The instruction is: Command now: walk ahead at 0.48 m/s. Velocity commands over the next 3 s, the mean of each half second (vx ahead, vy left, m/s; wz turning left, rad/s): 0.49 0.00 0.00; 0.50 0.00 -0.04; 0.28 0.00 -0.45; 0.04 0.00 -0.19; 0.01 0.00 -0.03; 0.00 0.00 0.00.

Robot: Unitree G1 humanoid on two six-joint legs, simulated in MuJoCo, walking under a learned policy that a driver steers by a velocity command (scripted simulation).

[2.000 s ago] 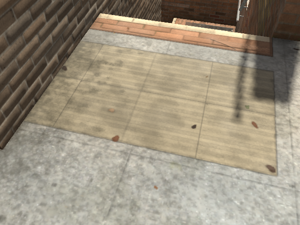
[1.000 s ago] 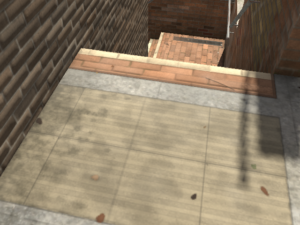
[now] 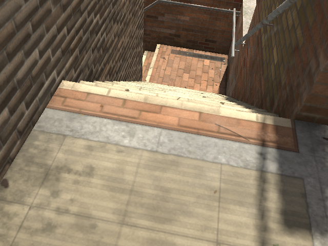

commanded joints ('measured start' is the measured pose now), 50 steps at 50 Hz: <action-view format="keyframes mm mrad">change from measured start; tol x32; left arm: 1 -193 14 -11 -104 -8 -18 -16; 7 -240 36 -17 -144 -12 -35 -49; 12 368 229 51 20 11 -21 -22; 50 135 53 16 32 -9 12 17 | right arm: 1 48 -170 -30 -25 5 -3 -7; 32 -585 -118 -42 -291 25 -2 42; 39 -39 -350 -117 -160 4 -8 44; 50 -225 -190 -68 -154 -16 -29 16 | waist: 1 -11 150 137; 8 56 188 128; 12 210 -223 -420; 21 58 -25 70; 34 137 -23 128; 39 0 347 -355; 50 92 85 70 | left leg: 1 22 220 -128 -78 177 122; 10 -78 197 -34 479 767 57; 12 -641 -49 -111 1133 -319 -16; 13 -735 22 -167 1224 -287 7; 34 -632 73 -29 340 193 33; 37 -138 9 19 326 177 103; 39 432 401 -727 168 -15 317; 50 -122 236 -119 -80 220 172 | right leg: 1 -63 16 -36 -99 21 6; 7 62 50 -69 -231 -140 -49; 10 693 67 -56 -220 -106 -141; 12 1217 -349 710 -403 -276 -350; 19 504 -136 152 -584 -60 -217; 37 683 -97 -27 -130 392 -96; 39 98 154 6 497 -626 -9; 50 -22 -55 109 272 -152 -21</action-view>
